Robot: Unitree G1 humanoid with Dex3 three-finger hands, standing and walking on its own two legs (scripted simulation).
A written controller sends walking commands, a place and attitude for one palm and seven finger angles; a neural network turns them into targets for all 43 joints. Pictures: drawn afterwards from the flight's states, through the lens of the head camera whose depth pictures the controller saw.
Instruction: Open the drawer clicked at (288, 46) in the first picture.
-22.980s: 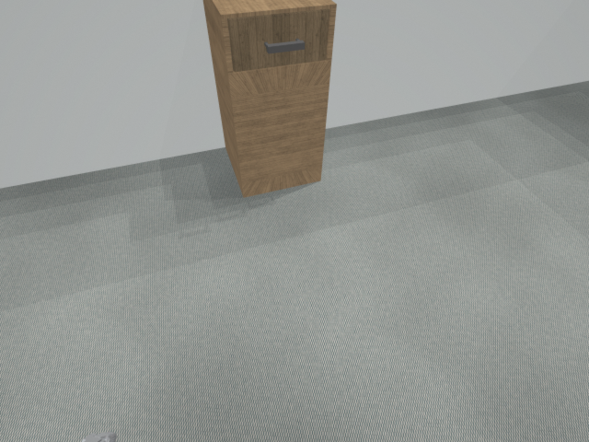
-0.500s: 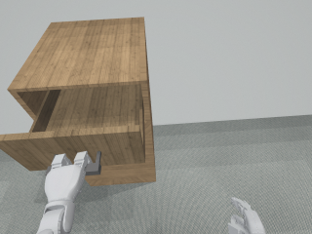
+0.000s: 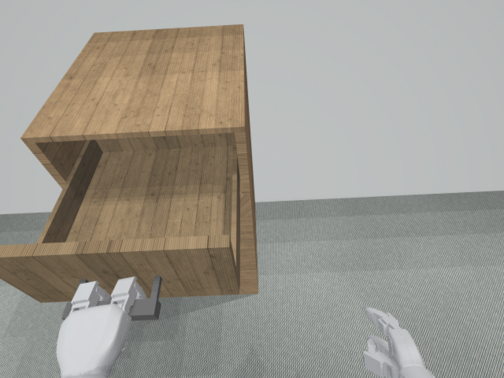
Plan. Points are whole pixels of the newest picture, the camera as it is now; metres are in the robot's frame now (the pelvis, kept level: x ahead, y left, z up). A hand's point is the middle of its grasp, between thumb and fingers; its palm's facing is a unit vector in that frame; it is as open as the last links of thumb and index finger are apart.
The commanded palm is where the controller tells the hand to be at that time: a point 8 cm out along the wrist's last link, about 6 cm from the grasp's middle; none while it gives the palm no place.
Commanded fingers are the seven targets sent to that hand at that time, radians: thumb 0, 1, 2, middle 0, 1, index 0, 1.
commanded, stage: pull the drawer open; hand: left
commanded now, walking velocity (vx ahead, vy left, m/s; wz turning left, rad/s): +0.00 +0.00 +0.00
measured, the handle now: (116, 297) +0.23 +0.24 +0.00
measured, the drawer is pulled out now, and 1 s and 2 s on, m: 0.24 0.30 0.30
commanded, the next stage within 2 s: open the thumb to release the handle in 0.78 s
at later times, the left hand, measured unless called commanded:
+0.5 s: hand out of the picture +0.11 +0.22 -0.01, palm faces -0.07 -0.12 -0.99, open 6.2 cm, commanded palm +0.07 +0.22 +0.04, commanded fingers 0.00 0.90 0.90 -0.40 -1.35 -0.40 -1.35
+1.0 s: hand out of the picture +0.12 +0.24 -0.01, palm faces -0.05 -0.07 -1.00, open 6.2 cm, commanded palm +0.10 +0.23 +0.04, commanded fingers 0.00 0.41 0.69 -0.37 -1.30 -0.37 -1.30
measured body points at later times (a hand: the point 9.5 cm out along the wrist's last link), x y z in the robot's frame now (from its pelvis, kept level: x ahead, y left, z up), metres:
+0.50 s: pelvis -0.01 -0.01 -0.01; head +0.02 -0.04 +0.43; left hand +0.11 +0.23 +0.04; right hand +0.20 -0.22 -0.11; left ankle -0.03 +0.10 -0.70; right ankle -0.01 -0.09 -0.70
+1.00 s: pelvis -0.01 -0.01 -0.02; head +0.03 -0.03 +0.43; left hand +0.12 +0.24 +0.04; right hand +0.19 -0.23 -0.12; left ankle -0.03 +0.10 -0.70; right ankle -0.01 -0.09 -0.70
